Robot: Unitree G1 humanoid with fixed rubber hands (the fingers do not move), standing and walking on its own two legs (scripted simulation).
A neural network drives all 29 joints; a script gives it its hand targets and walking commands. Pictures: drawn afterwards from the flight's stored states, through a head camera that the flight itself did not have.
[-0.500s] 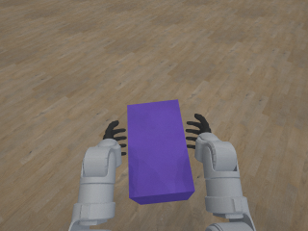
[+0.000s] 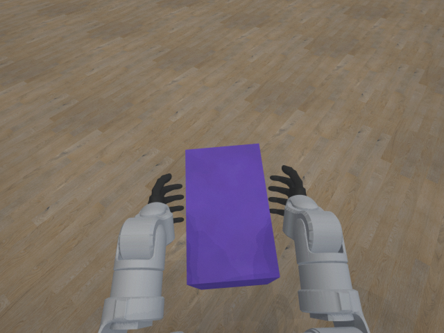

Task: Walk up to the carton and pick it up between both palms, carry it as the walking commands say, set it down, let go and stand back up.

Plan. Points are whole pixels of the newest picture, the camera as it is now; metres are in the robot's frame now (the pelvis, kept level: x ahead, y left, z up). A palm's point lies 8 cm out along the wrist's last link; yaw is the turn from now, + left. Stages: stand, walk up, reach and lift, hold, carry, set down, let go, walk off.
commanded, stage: carry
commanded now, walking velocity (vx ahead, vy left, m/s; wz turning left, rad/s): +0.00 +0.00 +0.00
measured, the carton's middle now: (228, 220) +0.34 -0.01 -0.06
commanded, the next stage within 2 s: none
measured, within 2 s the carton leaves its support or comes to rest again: neither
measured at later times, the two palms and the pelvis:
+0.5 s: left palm (160, 220) +0.29 +0.11 +0.05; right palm (297, 211) +0.29 -0.13 +0.06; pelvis -0.01 +0.00 +0.00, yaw +0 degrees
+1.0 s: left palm (160, 217) +0.29 +0.11 +0.05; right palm (297, 206) +0.30 -0.13 +0.06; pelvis -0.01 -0.01 +0.00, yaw +0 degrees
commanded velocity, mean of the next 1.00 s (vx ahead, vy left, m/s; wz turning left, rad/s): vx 0.00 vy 0.00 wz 0.00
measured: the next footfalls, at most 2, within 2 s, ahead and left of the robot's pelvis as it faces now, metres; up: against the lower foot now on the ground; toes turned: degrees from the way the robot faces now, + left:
none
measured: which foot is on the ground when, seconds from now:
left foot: down 0.00-1.00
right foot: down 0.00-1.00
